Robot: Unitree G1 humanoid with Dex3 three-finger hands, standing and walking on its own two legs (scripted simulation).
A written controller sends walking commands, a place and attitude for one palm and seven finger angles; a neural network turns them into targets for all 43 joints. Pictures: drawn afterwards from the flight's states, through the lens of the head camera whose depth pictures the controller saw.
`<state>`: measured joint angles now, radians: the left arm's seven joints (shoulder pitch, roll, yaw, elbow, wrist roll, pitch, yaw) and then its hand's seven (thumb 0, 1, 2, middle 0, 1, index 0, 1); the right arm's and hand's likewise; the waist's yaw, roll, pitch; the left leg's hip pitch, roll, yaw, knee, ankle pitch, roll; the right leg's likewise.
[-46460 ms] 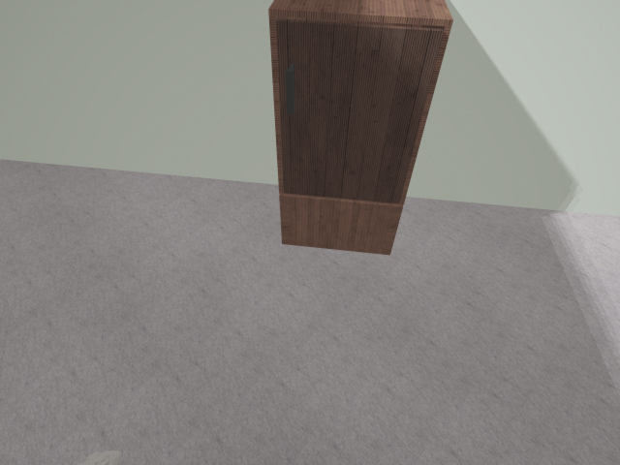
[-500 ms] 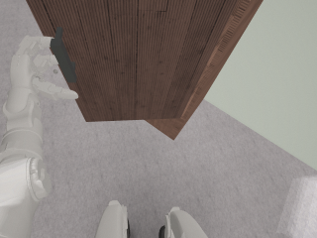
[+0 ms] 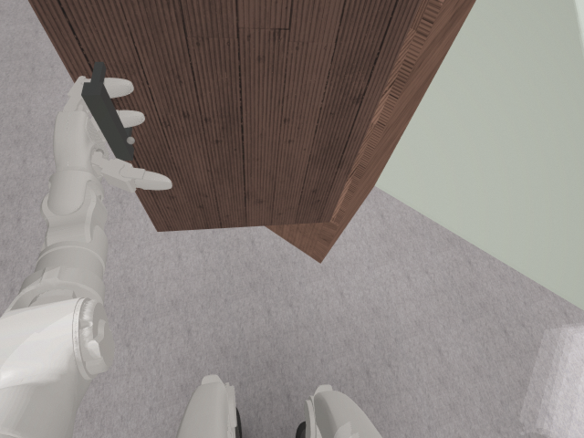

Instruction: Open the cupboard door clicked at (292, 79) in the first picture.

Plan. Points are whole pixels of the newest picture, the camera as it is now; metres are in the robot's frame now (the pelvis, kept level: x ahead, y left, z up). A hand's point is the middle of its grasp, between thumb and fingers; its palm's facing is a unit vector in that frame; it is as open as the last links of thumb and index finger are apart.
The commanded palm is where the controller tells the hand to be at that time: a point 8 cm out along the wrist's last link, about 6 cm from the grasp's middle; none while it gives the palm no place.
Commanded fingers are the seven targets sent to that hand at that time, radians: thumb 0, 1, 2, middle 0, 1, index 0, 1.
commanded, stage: slide the fingers in behind the handle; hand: left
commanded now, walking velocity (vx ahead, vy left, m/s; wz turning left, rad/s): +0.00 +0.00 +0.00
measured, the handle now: (113, 114) +0.54 +0.22 +0.06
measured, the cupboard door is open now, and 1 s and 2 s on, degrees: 41 41 70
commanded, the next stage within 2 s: close the thumb around the handle in 0.38 s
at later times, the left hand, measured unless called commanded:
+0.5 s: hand (130, 142) +0.49 +0.19 +0.07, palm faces +0.09 -1.00 -0.01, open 14.1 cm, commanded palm +0.47 +0.22 +0.07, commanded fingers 0.00 -0.39 0.35 -0.31 -1.21 -0.31 -1.21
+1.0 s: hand (129, 141) +0.50 +0.19 +0.07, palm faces +0.07 -1.00 +0.00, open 7.2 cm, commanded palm +0.47 +0.23 +0.07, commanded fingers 0.00 0.90 0.90 -0.40 -1.35 -0.40 -1.35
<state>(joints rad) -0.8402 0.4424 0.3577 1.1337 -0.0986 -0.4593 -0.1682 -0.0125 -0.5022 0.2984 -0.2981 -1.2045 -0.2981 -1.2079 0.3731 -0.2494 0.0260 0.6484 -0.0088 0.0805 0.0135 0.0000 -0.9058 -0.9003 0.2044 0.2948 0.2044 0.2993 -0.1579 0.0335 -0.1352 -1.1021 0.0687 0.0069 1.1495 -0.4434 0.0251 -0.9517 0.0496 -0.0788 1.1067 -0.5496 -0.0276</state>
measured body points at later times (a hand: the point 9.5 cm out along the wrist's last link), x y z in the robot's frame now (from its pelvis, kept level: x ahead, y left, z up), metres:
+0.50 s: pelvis +0.00 -0.01 +0.00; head +0.12 +0.01 +0.43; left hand +0.48 +0.24 +0.07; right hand +0.02 -0.27 -0.12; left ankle +0.05 +0.10 -0.65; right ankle -0.02 -0.11 -0.65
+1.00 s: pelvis +0.00 +0.00 +0.00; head +0.12 +0.02 +0.43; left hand +0.49 +0.24 +0.07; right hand +0.01 -0.27 -0.11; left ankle +0.05 +0.10 -0.65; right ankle -0.02 -0.11 -0.65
